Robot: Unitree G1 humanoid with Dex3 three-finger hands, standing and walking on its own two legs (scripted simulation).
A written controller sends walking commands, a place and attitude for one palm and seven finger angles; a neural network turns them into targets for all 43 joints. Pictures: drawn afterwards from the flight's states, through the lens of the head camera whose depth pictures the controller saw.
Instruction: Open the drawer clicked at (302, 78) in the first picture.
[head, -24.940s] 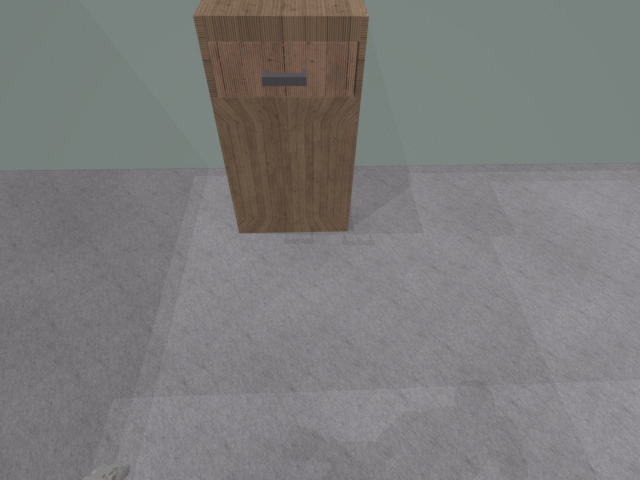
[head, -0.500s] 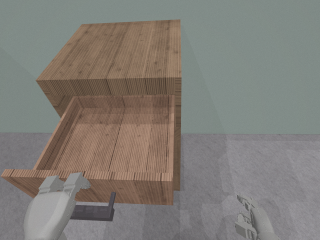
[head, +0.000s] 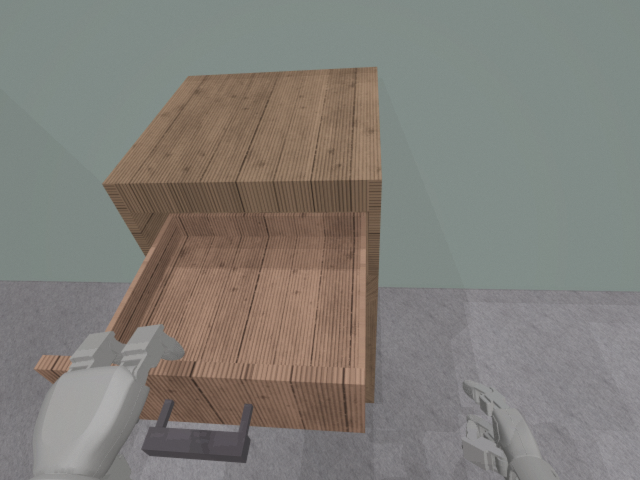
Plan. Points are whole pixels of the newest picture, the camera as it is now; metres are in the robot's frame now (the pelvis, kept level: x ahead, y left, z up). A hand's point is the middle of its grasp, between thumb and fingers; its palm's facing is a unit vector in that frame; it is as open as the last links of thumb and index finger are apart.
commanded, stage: lift the hand off the handle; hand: left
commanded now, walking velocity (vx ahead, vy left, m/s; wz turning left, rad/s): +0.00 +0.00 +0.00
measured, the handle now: (202, 426) +0.19 +0.20 -0.04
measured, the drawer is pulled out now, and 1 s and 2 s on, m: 0.30 0.30 0.30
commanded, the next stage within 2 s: draw the hand back to the body in 0.16 s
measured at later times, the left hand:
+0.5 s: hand (111, 412) +0.15 +0.23 +0.11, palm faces +0.07 -0.14 -0.99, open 13.8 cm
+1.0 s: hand (118, 392) +0.16 +0.22 +0.14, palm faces +0.29 -0.80 -0.53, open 13.6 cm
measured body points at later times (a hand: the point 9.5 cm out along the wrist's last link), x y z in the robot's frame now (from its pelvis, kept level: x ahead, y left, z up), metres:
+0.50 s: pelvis -0.01 +0.00 +0.01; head -0.01 -0.04 +0.46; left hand +0.14 +0.24 +0.16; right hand +0.22 -0.20 -0.07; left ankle -0.01 +0.10 -0.72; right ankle -0.03 -0.11 -0.72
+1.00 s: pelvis -0.01 +0.00 +0.02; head -0.01 -0.02 +0.46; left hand +0.14 +0.26 +0.17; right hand +0.21 -0.19 -0.06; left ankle -0.01 +0.10 -0.72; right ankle -0.03 -0.11 -0.72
